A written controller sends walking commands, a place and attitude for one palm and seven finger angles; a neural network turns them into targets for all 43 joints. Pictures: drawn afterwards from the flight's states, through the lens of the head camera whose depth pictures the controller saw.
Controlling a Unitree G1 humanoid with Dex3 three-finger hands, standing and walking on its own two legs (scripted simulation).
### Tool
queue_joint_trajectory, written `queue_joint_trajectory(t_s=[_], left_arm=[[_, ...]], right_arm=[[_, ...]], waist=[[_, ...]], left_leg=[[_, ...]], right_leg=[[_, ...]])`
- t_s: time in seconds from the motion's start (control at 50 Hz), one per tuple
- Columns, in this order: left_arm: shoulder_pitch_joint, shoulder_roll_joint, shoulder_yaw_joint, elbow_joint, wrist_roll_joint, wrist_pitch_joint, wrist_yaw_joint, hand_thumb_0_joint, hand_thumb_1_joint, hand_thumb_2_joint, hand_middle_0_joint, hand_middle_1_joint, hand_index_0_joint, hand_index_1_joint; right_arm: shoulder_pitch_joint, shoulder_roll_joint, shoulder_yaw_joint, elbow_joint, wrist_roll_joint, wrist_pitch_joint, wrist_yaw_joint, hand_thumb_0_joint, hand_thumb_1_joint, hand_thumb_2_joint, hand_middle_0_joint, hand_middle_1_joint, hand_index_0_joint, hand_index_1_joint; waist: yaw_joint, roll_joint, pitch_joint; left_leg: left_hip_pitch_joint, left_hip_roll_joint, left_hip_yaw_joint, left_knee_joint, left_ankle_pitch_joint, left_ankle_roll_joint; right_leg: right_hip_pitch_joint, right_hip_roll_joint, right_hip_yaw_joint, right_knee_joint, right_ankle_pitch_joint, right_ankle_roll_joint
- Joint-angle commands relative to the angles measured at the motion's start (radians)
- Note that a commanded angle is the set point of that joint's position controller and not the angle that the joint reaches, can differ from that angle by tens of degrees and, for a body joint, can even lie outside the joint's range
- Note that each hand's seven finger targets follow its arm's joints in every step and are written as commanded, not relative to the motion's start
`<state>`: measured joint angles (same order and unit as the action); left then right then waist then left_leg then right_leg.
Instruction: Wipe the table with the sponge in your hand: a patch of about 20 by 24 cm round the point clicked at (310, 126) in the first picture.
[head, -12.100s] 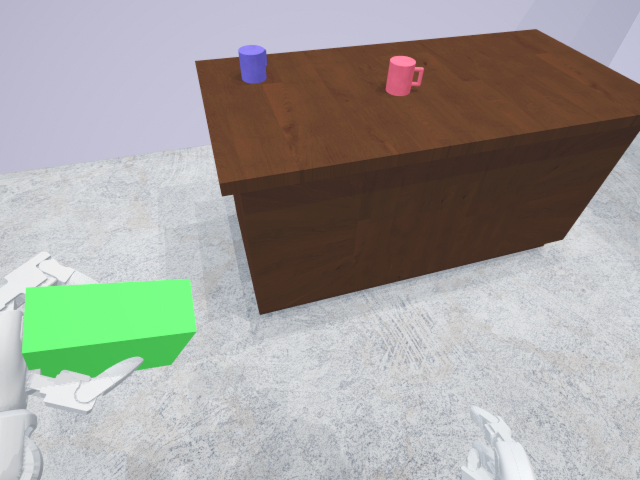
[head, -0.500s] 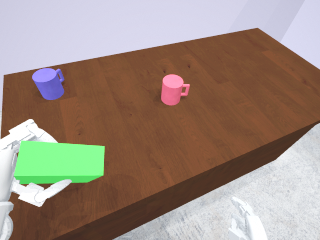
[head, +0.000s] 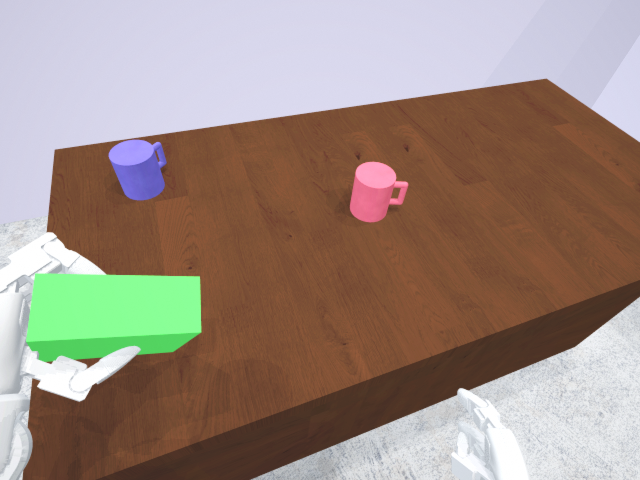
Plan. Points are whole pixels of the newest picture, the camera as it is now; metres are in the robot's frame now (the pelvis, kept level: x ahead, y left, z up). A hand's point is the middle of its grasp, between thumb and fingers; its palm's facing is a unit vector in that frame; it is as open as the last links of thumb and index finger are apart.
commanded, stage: come to a stop and stand still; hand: left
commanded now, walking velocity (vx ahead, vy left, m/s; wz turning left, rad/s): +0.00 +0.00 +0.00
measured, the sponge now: (141, 319) +0.23 +0.21 +0.13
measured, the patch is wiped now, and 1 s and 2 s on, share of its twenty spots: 0.00 0.00 0.00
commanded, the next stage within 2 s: look again from close up in 0.50 s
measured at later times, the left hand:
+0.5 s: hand (83, 304) +0.22 +0.24 +0.17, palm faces +0.35 -0.86 -0.38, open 9.6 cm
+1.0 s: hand (90, 309) +0.22 +0.24 +0.16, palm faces +0.35 -0.86 -0.37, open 9.6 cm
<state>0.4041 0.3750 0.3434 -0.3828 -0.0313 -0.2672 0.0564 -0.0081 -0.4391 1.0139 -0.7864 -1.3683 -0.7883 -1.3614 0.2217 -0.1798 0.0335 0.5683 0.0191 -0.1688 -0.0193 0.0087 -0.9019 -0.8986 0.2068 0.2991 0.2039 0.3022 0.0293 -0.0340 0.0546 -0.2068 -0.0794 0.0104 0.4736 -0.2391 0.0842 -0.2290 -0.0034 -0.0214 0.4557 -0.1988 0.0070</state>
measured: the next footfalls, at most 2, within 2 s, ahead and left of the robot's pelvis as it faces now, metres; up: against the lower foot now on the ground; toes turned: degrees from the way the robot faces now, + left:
none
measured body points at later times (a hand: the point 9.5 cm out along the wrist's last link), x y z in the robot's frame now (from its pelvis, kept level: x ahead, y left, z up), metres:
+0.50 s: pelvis +0.01 +0.00 +0.00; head +0.03 +0.02 +0.45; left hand +0.20 +0.29 +0.19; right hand +0.19 -0.22 -0.06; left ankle +0.01 +0.06 -0.74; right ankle +0.03 -0.13 -0.74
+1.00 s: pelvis +0.00 -0.01 +0.00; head +0.02 +0.02 +0.45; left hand +0.20 +0.28 +0.18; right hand +0.18 -0.23 -0.06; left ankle +0.01 +0.06 -0.74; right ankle +0.03 -0.13 -0.74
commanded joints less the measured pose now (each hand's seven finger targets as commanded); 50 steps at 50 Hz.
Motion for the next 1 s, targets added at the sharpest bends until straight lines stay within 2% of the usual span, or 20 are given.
queue_joint_trajectory(t_s=[0.0,0.1,0.18,0.2,0.28,0.3,0.36,0.42,0.46,0.5,0.58,0.6,0.68,0.7,0.78,0.8,0.88,0.9,0.96,0.98], left_arm=[[-0.181,0.158,0.117,-0.288,-0.027,-0.099,0.038,0.000,0.100,1.300,-1.200,-1.600,-1.200,-1.600],[-0.130,0.104,0.066,-0.228,-0.022,-0.081,0.040,0.000,0.100,1.300,-1.200,-1.600,-1.200,-1.600],[-0.123,0.158,0.117,-0.259,-0.019,-0.070,0.047,0.000,0.100,1.300,-1.200,-1.600,-1.200,-1.600],[-0.102,0.125,0.090,-0.222,-0.024,-0.068,0.041,0.000,0.100,1.300,-1.200,-1.600,-1.200,-1.600],[-0.099,0.199,0.156,-0.339,-0.022,-0.072,0.046,0.000,0.100,1.300,-1.200,-1.600,-1.200,-1.600],[-0.075,0.160,0.125,-0.317,-0.027,-0.075,0.040,0.000,0.100,1.300,-1.200,-1.600,-1.200,-1.600],[-0.049,0.178,0.140,-0.343,-0.028,-0.073,0.043,0.000,0.100,1.300,-1.200,-1.600,-1.200,-1.600],[-0.026,0.165,0.136,-0.311,-0.032,-0.065,0.042,0.000,0.100,1.300,-1.200,-1.600,-1.200,-1.600],[-0.030,0.161,0.130,-0.290,-0.031,-0.059,0.044,0.000,0.100,1.300,-1.200,-1.600,-1.200,-1.600],[-0.042,0.129,0.100,-0.271,-0.029,-0.057,0.042,0.000,0.100,1.300,-1.200,-1.600,-1.200,-1.600],[-0.081,0.169,0.124,-0.312,-0.019,-0.050,0.050,0.000,0.100,1.300,-1.200,-1.600,-1.200,-1.600],[-0.067,0.127,0.088,-0.275,-0.023,-0.049,0.045,0.000,0.100,1.300,-1.200,-1.600,-1.200,-1.600],[-0.084,0.186,0.138,-0.331,-0.014,-0.048,0.055,0.000,0.100,1.300,-1.200,-1.600,-1.200,-1.600],[-0.067,0.140,0.103,-0.291,-0.020,-0.048,0.050,0.000,0.100,1.300,-1.200,-1.600,-1.200,-1.600],[-0.051,0.176,0.139,-0.318,-0.017,-0.045,0.053,0.000,0.100,1.300,-1.200,-1.600,-1.200,-1.600],[-0.044,0.136,0.103,-0.291,-0.021,-0.046,0.048,0.000,0.100,1.300,-1.200,-1.600,-1.200,-1.600],[-0.030,0.174,0.138,-0.310,-0.020,-0.040,0.051,0.000,0.100,1.300,-1.200,-1.600,-1.200,-1.600],[-0.030,0.131,0.100,-0.291,-0.024,-0.040,0.045,0.000,0.100,1.300,-1.200,-1.600,-1.200,-1.600],[-0.048,0.154,0.110,-0.319,-0.019,-0.038,0.049,0.000,0.100,1.300,-1.200,-1.600,-1.200,-1.600],[-1.026,0.918,0.401,-0.718,0.040,-0.177,0.061,0.000,0.100,1.300,-1.200,-1.600,-1.200,-1.600]], right_arm=[[-0.102,-0.131,-0.051,-0.146,0.000,-0.072,-0.010,0.000,-0.900,-0.900,0.200,0.300,0.200,0.300],[-0.088,-0.139,-0.056,-0.122,-0.003,-0.069,0.003,0.000,-0.900,-0.900,0.200,0.300,0.200,0.300],[-0.113,-0.148,-0.063,-0.129,0.002,-0.055,0.004,0.000,-0.900,-0.900,0.200,0.300,0.200,0.300],[-0.101,-0.137,-0.056,-0.132,-0.002,-0.044,0.003,0.000,-0.900,-0.900,0.200,0.300,0.200,0.300],[-0.126,-0.147,-0.061,-0.147,0.001,-0.040,0.002,0.000,-0.900,-0.900,0.200,0.300,0.200,0.300],[-0.113,-0.134,-0.055,-0.149,-0.004,-0.034,-0.001,0.000,-0.900,-0.900,0.200,0.300,0.200,0.300],[-0.099,-0.143,-0.063,-0.156,-0.004,-0.035,-0.004,0.000,-0.900,-0.900,0.200,0.300,0.200,0.300],[-0.098,-0.144,-0.062,-0.152,-0.004,-0.029,-0.005,0.000,-0.900,-0.900,0.200,0.300,0.200,0.300],[-0.095,-0.147,-0.065,-0.150,-0.004,-0.028,-0.010,0.000,-0.900,-0.900,0.200,0.300,0.200,0.300],[-0.101,-0.146,-0.060,-0.140,-0.003,-0.026,-0.009,0.000,-0.900,-0.900,0.200,0.300,0.200,0.300],[-0.125,-0.153,-0.064,-0.143,0.001,-0.031,-0.012,0.000,-0.900,-0.900,0.200,0.300,0.200,0.300],[-0.112,-0.144,-0.058,-0.141,-0.004,-0.026,-0.014,0.000,-0.900,-0.900,0.200,0.300,0.200,0.300],[-0.128,-0.152,-0.063,-0.144,-0.002,-0.032,-0.016,0.000,-0.900,-0.900,0.200,0.300,0.200,0.300],[-0.116,-0.141,-0.056,-0.143,-0.007,-0.028,-0.017,0.000,-0.900,-0.900,0.200,0.300,0.200,0.300],[-0.121,-0.152,-0.064,-0.143,-0.004,-0.031,-0.015,0.000,-0.900,-0.900,0.200,0.300,0.200,0.300],[-0.112,-0.144,-0.058,-0.142,-0.007,-0.027,-0.016,0.000,-0.900,-0.900,0.200,0.300,0.200,0.300],[-0.120,-0.152,-0.065,-0.142,-0.003,-0.029,-0.017,0.000,-0.900,-0.900,0.200,0.300,0.200,0.300],[-0.111,-0.144,-0.059,-0.143,-0.006,-0.026,-0.018,0.000,-0.900,-0.900,0.200,0.300,0.200,0.300],[-0.105,-0.153,-0.067,-0.145,-0.006,-0.027,-0.021,0.000,-0.900,-0.900,0.200,0.300,0.200,0.300],[0.080,-0.240,0.091,-0.239,0.072,0.014,-0.090,0.000,-0.900,-0.900,0.200,0.300,0.200,0.300]], waist=[[-0.001,0.142,-0.141],[-0.003,0.089,-0.142],[-0.002,0.084,-0.152],[-0.002,0.071,-0.141],[-0.002,0.134,-0.171],[-0.002,0.126,-0.168],[-0.001,0.113,-0.178],[-0.003,0.120,-0.165],[-0.004,0.069,-0.155],[-0.008,0.092,-0.145],[-0.006,0.084,-0.147],[-0.007,0.073,-0.137],[-0.004,0.098,-0.142],[-0.006,0.081,-0.134],[-0.006,0.094,-0.143],[-0.009,0.094,-0.133],[-0.008,0.098,-0.154],[-0.010,0.083,-0.146],[-0.008,0.083,-0.153],[-0.109,0.380,-0.202]], left_leg=[[-0.093,0.155,-0.141,-0.154,-0.005,-0.070],[-0.040,0.151,-0.124,-0.135,0.137,-0.093],[-0.029,0.148,-0.116,-0.129,0.192,-0.099],[-0.047,0.151,-0.122,-0.136,0.183,-0.098],[-0.036,0.147,-0.121,-0.137,0.206,-0.104],[-0.050,0.153,-0.125,-0.140,0.214,-0.103],[-0.037,0.156,-0.129,-0.128,0.243,-0.110],[-0.045,0.156,-0.126,-0.137,0.224,-0.112],[-0.040,0.156,-0.122,-0.131,0.179,-0.101],[-0.043,0.152,-0.122,-0.143,0.140,-0.098],[-0.033,0.148,-0.112,-0.141,0.093,-0.081],[-0.045,0.148,-0.119,-0.147,0.083,-0.079],[-0.056,0.146,-0.116,-0.150,0.058,-0.074],[-0.066,0.145,-0.122,-0.153,0.058,-0.073],[-0.052,0.143,-0.119,-0.141,0.068,-0.073],[-0.058,0.143,-0.123,-0.149,0.069,-0.075],[-0.036,0.145,-0.113,-0.138,0.098,-0.073],[-0.045,0.147,-0.120,-0.145,0.101,-0.076],[-0.045,0.151,-0.127,-0.145,0.118,-0.079],[-0.324,0.183,-0.205,-0.145,-0.198,-0.038]], right_leg=[[0.147,-0.062,0.057,-0.043,0.056,-0.032],[0.132,-0.052,0.057,-0.062,0.130,-0.029],[0.150,-0.044,0.068,-0.058,0.172,-0.027],[0.153,-0.053,0.051,-0.069,0.163,-0.025],[0.178,-0.039,0.057,-0.046,0.186,-0.027],[0.185,-0.047,0.037,-0.049,0.185,-0.025],[0.193,-0.049,0.047,-0.046,0.208,-0.029],[0.186,-0.047,0.042,-0.056,0.194,-0.027],[0.169,-0.056,0.059,-0.074,0.187,-0.026],[0.150,-0.051,0.053,-0.084,0.148,-0.027],[0.145,-0.045,0.078,-0.095,0.140,-0.024],[0.144,-0.053,0.065,-0.102,0.122,-0.025],[0.158,-0.046,0.078,-0.098,0.122,-0.024],[0.157,-0.054,0.066,-0.106,0.111,-0.026],[0.149,-0.050,0.087,-0.111,0.123,-0.030],[0.146,-0.054,0.074,-0.114,0.112,-0.031],[0.149,-0.050,0.085,-0.110,0.153,-0.029],[0.151,-0.054,0.070,-0.109,0.142,-0.029],[0.164,-0.055,0.073,-0.100,0.162,-0.029],[0.213,0.021,0.042,0.140,-0.101,0.039]])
